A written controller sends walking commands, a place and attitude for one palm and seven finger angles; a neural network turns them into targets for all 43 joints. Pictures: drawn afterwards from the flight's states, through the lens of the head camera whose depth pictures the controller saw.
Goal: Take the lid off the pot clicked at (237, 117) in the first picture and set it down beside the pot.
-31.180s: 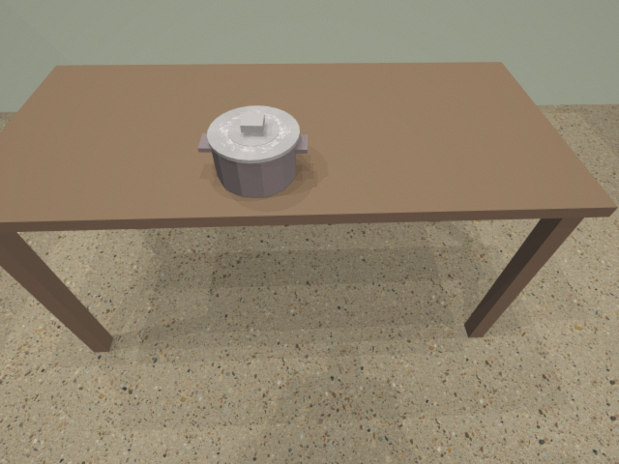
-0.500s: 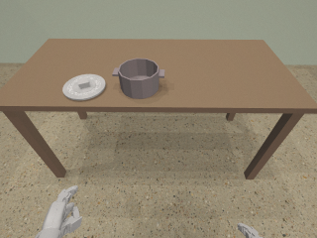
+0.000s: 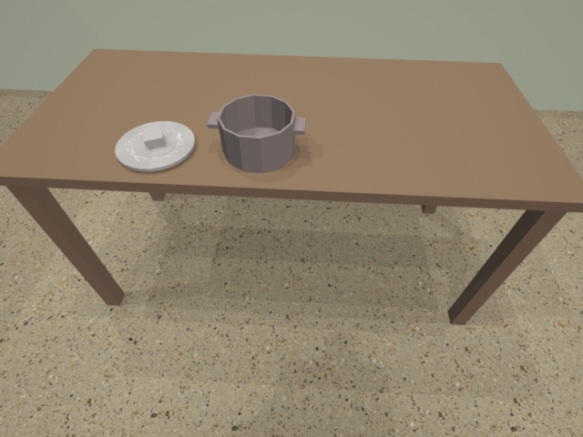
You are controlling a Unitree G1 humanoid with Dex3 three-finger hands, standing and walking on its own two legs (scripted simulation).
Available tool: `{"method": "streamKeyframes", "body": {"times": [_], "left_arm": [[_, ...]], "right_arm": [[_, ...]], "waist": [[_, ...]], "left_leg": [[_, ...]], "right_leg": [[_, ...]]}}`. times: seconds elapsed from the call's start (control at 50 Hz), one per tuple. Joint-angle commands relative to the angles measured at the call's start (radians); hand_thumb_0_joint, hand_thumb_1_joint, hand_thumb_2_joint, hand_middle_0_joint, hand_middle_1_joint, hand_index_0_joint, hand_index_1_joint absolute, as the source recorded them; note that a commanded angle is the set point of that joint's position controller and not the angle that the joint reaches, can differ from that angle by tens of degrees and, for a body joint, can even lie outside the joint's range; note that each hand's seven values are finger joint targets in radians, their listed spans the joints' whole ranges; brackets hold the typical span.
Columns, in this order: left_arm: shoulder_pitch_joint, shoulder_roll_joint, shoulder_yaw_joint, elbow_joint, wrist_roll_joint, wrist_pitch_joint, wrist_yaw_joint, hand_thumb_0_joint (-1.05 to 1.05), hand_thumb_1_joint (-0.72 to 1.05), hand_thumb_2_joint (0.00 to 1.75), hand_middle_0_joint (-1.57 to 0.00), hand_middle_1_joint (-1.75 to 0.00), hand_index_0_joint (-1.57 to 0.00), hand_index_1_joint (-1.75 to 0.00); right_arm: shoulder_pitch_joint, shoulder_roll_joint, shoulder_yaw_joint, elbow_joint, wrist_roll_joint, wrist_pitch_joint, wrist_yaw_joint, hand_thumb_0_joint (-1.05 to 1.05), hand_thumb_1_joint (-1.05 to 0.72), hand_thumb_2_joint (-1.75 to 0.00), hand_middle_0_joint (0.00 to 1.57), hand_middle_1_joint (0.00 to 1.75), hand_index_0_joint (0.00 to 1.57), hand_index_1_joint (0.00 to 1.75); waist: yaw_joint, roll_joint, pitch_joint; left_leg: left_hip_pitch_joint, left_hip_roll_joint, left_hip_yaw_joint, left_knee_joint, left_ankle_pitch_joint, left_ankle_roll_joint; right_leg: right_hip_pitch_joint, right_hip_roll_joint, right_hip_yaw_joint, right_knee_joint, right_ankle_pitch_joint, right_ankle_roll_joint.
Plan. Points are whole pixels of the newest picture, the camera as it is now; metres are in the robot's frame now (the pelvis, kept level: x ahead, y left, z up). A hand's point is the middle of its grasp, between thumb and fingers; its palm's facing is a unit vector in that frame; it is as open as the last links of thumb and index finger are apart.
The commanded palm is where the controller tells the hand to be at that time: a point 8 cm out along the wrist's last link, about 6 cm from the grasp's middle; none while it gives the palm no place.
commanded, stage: let the arm hang, fingers relaxed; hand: left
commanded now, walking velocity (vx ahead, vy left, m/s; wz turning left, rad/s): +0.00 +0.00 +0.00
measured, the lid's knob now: (153, 137) +0.75 +0.37 -0.05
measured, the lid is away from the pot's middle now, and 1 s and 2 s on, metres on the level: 0.25 0.25 0.25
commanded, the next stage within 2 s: look to check the result in 1.12 s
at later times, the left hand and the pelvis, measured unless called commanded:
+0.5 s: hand out of the picture +0.01 +0.16 -0.18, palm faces +0.03 -0.98 -0.17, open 7.3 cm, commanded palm none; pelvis +0.02 +0.00 +0.00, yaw -1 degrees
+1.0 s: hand out of the picture +0.03 +0.17 -0.18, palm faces +0.03 -0.98 -0.18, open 7.3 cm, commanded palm none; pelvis +0.03 +0.01 +0.00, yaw -1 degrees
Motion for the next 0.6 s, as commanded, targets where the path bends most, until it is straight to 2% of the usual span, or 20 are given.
{"method": "streamKeyframes", "body": {"times": [0.0,0.08,0.1,0.16,0.22,0.28,0.3,0.38,0.4,0.48,0.5,0.58], "left_arm": [[0.029,0.07,0.016,-0.027,-0.004,-0.022,0.005,0.0,0.9,0.9,-0.2,-0.3,-0.2,-0.3],[0.035,0.051,0.017,-0.007,-0.004,-0.024,0.009,0.0,0.9,0.9,-0.2,-0.3,-0.2,-0.3],[0.032,0.048,0.018,-0.007,-0.003,-0.022,0.009,0.0,0.9,0.9,-0.2,-0.3,-0.2,-0.3],[0.037,0.035,0.02,0.004,-0.004,-0.022,0.008,0.0,0.9,0.9,-0.2,-0.3,-0.2,-0.3],[0.039,0.028,0.02,0.018,-0.004,-0.02,0.008,0.0,0.9,0.9,-0.2,-0.3,-0.2,-0.3],[0.043,0.025,0.022,0.025,-0.004,-0.023,0.008,0.0,0.9,0.9,-0.2,-0.3,-0.2,-0.3],[0.043,0.024,0.021,0.025,-0.004,-0.024,0.009,0.0,0.9,0.9,-0.2,-0.3,-0.2,-0.3],[0.041,0.019,0.023,0.029,-0.004,-0.026,0.01,0.0,0.9,0.9,-0.2,-0.3,-0.2,-0.3],[0.034,0.018,0.022,0.027,-0.003,-0.024,0.011,0.0,0.9,0.9,-0.2,-0.3,-0.2,-0.3],[0.04,0.014,0.023,0.033,-0.004,-0.023,0.01,0.0,0.9,0.9,-0.2,-0.3,-0.2,-0.3],[0.036,0.015,0.023,0.031,-0.003,-0.023,0.011,0.0,0.9,0.9,-0.2,-0.3,-0.2,-0.3],[0.044,0.013,0.024,0.035,-0.004,-0.026,0.012,0.0,0.9,0.9,-0.2,-0.3,-0.2,-0.3]], "right_arm": [[0.058,-0.085,-0.019,-0.017,0.005,-0.024,-0.008,0.0,-0.9,-0.9,0.2,0.3,0.2,0.3],[0.07,-0.07,-0.017,0.011,0.005,-0.028,-0.012,0.0,-0.9,-0.9,0.2,0.3,0.2,0.3],[0.066,-0.061,-0.019,0.015,0.007,-0.028,-0.013,0.0,-0.9,-0.9,0.2,0.3,0.2,0.3],[0.067,-0.056,-0.017,0.027,0.004,-0.031,-0.016,0.0,-0.9,-0.9,0.2,0.3,0.2,0.3],[0.064,-0.046,-0.018,0.036,0.005,-0.03,-0.018,0.0,-0.9,-0.9,0.2,0.3,0.2,0.3],[0.066,-0.046,-0.019,0.038,0.005,-0.032,-0.02,0.0,-0.9,-0.9,0.2,0.3,0.2,0.3],[0.067,-0.041,-0.02,0.039,0.007,-0.031,-0.02,0.0,-0.9,-0.9,0.2,0.3,0.2,0.3],[0.073,-0.045,-0.021,0.044,0.006,-0.034,-0.022,0.0,-0.9,-0.9,0.2,0.3,0.2,0.3],[0.072,-0.041,-0.022,0.044,0.007,-0.032,-0.022,0.0,-0.9,-0.9,0.2,0.3,0.2,0.3],[0.07,-0.043,-0.02,0.048,0.005,-0.032,-0.023,0.0,-0.9,-0.9,0.2,0.3,0.2,0.3],[0.071,-0.041,-0.021,0.049,0.006,-0.032,-0.022,0.0,-0.9,-0.9,0.2,0.3,0.2,0.3],[0.073,-0.047,-0.021,0.052,0.006,-0.034,-0.023,0.0,-0.9,-0.9,0.2,0.3,0.2,0.3]], "waist": [[0.005,-0.064,0.017],[0.004,-0.058,0.014],[0.007,-0.051,0.041],[0.008,-0.01,0.03],[0.008,0.017,0.051],[0.007,0.006,0.021],[0.007,-0.01,0.031],[0.003,-0.008,0.004],[0.003,-0.008,0.033],[0.004,-0.011,0.032],[0.003,-0.015,0.051],[0.001,-0.03,0.013]], "left_leg": [[-0.025,0.068,-0.039,-0.091,0.172,0.045],[-0.017,0.071,-0.039,-0.095,0.226,0.046],[-0.025,0.073,-0.039,-0.101,0.214,0.047],[-0.016,0.077,-0.044,-0.107,0.231,0.05],[-0.023,0.079,-0.047,-0.119,0.209,0.053],[-0.004,0.077,-0.041,-0.109,0.239,0.052],[-0.005,0.078,-0.041,-0.108,0.237,0.052],[0.019,0.078,-0.035,-0.099,0.288,0.051],[0.009,0.079,-0.039,-0.108,0.269,0.052],[0.011,0.078,-0.039,-0.111,0.261,0.052],[0.001,0.079,-0.042,-0.116,0.253,0.053],[0.033,0.077,-0.034,-0.102,0.306,0.052]], "right_leg": [[-0.006,-0.097,0.092,-0.104,0.133,-0.037],[0.015,-0.093,0.085,-0.085,0.195,-0.035],[0.0,-0.09,0.077,-0.085,0.178,-0.033],[0.009,-0.087,0.075,-0.077,0.186,-0.031],[0.001,-0.084,0.073,-0.082,0.169,-0.03],[0.02,-0.088,0.075,-0.079,0.203,-0.029],[0.015,-0.087,0.075,-0.082,0.203,-0.029],[0.031,-0.09,0.072,-0.074,0.25,-0.027],[0.015,-0.086,0.066,-0.074,0.228,-0.026],[0.018,-0.086,0.068,-0.079,0.219,-0.025],[0.01,-0.084,0.066,-0.08,0.209,-0.025],[0.031,-0.09,0.068,-0.075,0.258,-0.024]]}}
